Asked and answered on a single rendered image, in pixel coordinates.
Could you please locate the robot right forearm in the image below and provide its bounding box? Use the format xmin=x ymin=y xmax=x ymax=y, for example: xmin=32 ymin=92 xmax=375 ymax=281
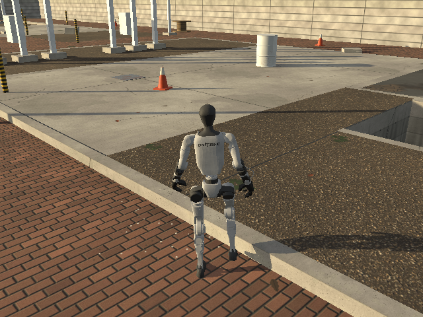
xmin=237 ymin=159 xmax=251 ymax=185

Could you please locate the robot right hand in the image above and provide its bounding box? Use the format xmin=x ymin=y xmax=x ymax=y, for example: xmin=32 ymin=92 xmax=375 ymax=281
xmin=239 ymin=181 xmax=254 ymax=198

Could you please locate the right robot upper arm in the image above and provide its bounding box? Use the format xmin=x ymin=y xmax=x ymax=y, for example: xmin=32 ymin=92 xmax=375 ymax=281
xmin=222 ymin=132 xmax=243 ymax=169

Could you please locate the robot left foot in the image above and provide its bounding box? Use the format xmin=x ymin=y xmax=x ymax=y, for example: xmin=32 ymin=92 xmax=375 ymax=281
xmin=196 ymin=260 xmax=206 ymax=278

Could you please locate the left robot upper arm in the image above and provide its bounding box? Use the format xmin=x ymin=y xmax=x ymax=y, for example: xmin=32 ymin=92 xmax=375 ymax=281
xmin=178 ymin=134 xmax=195 ymax=170

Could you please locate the robot right shin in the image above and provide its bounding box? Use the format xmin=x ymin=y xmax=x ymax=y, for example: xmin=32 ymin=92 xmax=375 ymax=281
xmin=226 ymin=207 xmax=236 ymax=252

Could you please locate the robot left forearm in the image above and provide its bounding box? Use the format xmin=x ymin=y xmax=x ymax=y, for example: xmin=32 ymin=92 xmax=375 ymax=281
xmin=173 ymin=160 xmax=184 ymax=183

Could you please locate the robot left hand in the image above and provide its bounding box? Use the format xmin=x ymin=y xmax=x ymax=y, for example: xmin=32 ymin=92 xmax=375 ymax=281
xmin=171 ymin=180 xmax=187 ymax=192

